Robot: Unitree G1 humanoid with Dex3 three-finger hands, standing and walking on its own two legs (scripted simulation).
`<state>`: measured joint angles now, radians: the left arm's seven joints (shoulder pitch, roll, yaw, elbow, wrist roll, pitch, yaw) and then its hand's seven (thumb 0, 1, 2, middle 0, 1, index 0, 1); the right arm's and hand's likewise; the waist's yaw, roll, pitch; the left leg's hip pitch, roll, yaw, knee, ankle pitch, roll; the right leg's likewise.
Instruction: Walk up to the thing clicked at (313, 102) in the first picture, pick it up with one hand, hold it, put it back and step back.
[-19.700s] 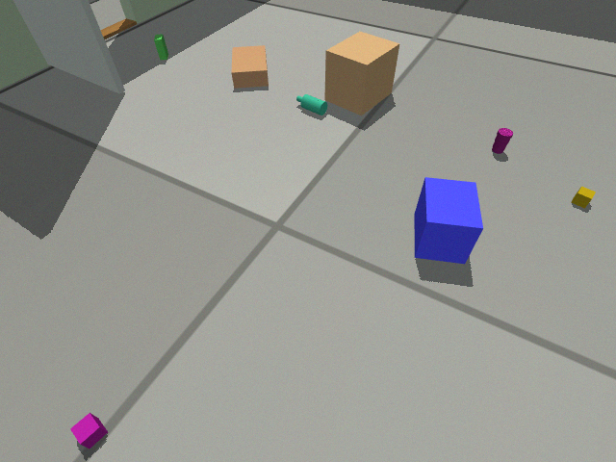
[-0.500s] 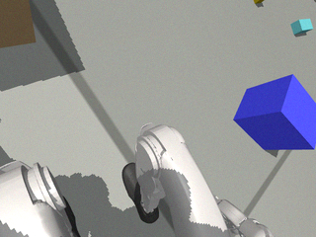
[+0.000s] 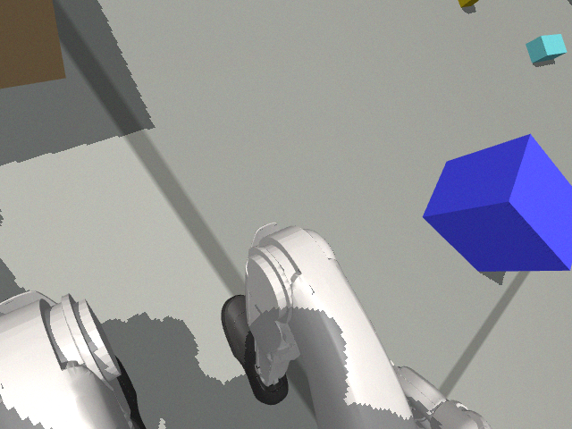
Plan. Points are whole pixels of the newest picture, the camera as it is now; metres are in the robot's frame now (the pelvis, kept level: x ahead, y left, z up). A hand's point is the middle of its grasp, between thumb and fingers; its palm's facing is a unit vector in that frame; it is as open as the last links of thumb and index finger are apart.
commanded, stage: settle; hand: left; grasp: from above
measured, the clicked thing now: out of the picture +0.42 +0.39 -0.26
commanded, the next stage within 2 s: lift in 0.72 s
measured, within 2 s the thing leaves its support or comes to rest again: leaves its support in 0.16 s
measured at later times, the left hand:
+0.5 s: hand out of the picture +0.41 +0.38 -0.15, palm faces -0.41 -0.11 -0.91, open 10.4 cm
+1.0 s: hand out of the picture +0.40 +0.37 -0.09, palm faces -0.41 -0.15 -0.90, open 10.3 cm
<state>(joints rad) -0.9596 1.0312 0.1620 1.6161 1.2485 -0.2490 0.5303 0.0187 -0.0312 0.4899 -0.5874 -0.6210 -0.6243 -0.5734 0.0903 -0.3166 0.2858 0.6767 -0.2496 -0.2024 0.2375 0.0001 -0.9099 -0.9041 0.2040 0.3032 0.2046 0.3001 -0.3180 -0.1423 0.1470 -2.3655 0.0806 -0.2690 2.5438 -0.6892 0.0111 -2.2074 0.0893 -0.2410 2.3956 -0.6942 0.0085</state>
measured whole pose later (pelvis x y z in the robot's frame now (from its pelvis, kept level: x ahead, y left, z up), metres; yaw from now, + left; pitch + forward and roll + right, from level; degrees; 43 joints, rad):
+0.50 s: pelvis +0.00 +0.00 +0.02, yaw +4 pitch +32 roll -11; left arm -0.90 0.82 0.08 1.37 1.19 -0.14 0.38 0.02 -0.02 0.38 -0.70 -0.48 -0.74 -0.43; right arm 0.08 -0.30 0.13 0.68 -0.15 -0.15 0.23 0.00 -0.91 -0.90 0.20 0.30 0.20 0.30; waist -0.22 -0.03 -0.01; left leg -2.36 0.07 -0.18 2.44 -0.67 0.02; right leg -2.22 0.06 -0.18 2.35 -0.71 0.00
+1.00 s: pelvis -0.01 +0.00 +0.05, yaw +7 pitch +33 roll -9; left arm -0.84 0.76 0.08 1.16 1.15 -0.15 0.21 0.01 -0.03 0.38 -0.76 -0.38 -0.78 -0.37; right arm 0.18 -0.28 0.07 0.68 -0.09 -0.02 0.15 0.00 -0.91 -0.90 0.20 0.30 0.21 0.30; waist -0.20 -0.01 -0.06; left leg -2.28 0.06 -0.14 2.31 -0.63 0.02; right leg -2.15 0.04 -0.14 2.25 -0.69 0.00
